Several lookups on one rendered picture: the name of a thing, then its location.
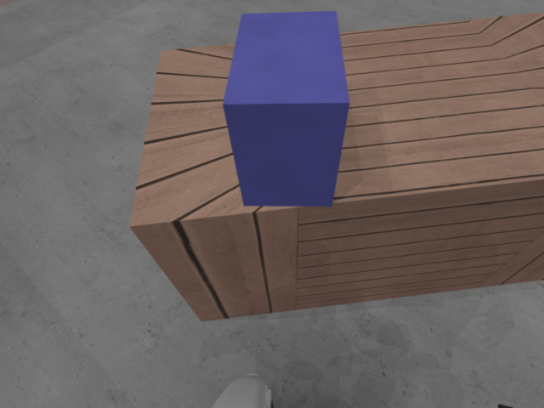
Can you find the carton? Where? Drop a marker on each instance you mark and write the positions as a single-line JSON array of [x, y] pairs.
[[286, 106]]

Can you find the robot left thigh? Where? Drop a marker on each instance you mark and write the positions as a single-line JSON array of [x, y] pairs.
[[245, 393]]

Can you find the robot left shin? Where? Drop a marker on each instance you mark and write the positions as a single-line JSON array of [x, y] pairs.
[[253, 376]]

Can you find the pedestal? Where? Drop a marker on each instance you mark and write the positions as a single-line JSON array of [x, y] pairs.
[[440, 185]]

